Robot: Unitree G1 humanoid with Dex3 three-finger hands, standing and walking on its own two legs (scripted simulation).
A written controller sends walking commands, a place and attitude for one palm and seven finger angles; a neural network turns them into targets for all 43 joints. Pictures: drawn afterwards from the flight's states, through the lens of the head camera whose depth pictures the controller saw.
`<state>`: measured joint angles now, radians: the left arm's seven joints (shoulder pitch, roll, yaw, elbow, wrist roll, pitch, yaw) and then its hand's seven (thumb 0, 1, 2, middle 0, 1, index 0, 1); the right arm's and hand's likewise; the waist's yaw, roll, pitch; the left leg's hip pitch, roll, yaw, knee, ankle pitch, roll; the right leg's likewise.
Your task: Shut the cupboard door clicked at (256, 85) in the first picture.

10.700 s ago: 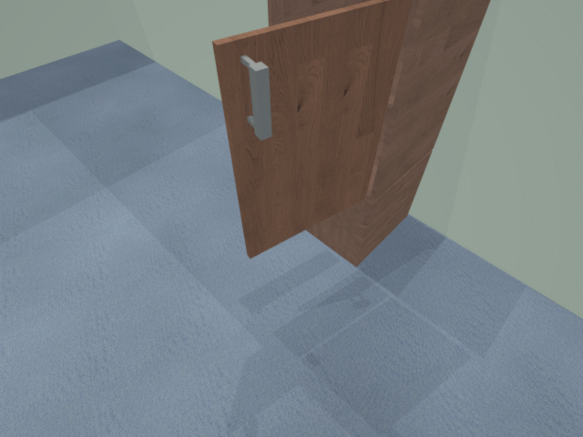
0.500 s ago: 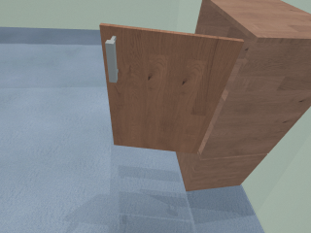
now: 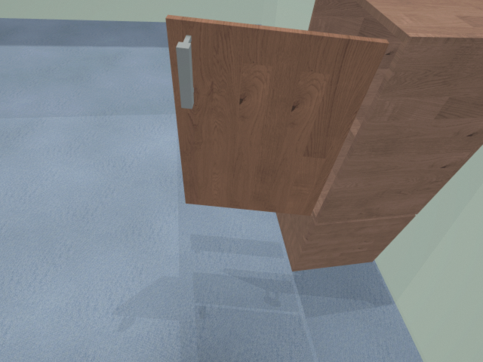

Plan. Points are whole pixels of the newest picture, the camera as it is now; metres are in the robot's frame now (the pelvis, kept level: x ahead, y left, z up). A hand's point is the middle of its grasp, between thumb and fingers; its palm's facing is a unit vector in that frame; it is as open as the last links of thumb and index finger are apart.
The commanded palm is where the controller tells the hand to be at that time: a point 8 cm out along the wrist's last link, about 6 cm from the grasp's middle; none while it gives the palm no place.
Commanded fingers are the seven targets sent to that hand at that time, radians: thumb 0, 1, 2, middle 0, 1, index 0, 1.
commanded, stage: come to a stop and stand still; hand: left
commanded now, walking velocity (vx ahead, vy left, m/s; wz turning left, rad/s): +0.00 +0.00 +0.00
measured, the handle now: (187, 72) +0.62 +0.16 +0.16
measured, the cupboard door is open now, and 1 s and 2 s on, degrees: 77 77 77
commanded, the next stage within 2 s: look again from close up in 0.36 s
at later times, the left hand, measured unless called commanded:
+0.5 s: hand out of the picture -0.06 +0.18 -0.17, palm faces +0.04 -0.98 -0.17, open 7.4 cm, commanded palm none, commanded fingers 0.00 0.90 0.90 -0.20 -0.30 -0.20 -0.30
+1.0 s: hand out of the picture -0.01 +0.16 -0.17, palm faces +0.02 -0.99 -0.14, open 7.4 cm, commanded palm none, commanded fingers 0.00 0.90 0.90 -0.20 -0.30 -0.20 -0.30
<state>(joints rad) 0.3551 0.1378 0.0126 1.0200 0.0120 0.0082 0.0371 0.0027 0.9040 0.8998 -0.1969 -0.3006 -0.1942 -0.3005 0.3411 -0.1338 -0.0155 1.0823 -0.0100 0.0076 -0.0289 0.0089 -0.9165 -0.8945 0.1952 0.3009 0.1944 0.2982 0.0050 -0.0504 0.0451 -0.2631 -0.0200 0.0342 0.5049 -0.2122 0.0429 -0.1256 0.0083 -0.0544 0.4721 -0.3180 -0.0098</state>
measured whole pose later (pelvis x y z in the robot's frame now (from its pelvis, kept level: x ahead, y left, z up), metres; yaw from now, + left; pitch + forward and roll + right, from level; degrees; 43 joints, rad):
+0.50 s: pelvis -0.01 +0.02 +0.01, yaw +0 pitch -1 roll +0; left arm 0.40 0.14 0.00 1.09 0.02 0.00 0.04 0.00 0.91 0.90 -0.20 -0.30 -0.19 -0.30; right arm 0.27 -0.15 0.00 1.11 -0.01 0.00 -0.03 0.01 -0.93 -0.89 0.20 0.30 0.20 0.30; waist 0.01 -0.02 0.01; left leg -0.23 -0.07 0.06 0.36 -0.12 0.08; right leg -0.13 -0.04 -0.03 0.40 -0.26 0.02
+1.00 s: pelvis +0.00 +0.01 +0.01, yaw -1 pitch -1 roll +0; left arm 0.35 0.11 -0.01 1.08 0.01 -0.01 0.04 0.00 0.90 0.90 -0.20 -0.30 -0.19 -0.30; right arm 0.30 -0.11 0.01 1.15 -0.01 -0.02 -0.03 0.01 -0.92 -0.89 0.20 0.30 0.20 0.30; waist -0.01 -0.02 0.02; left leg -0.22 -0.05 0.06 0.39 -0.16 0.06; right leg -0.12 -0.02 -0.03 0.41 -0.29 0.00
